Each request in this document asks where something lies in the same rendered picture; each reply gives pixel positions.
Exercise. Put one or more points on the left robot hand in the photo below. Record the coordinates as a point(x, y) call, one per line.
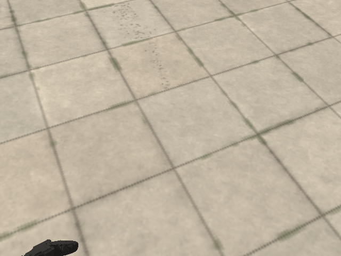
point(56, 248)

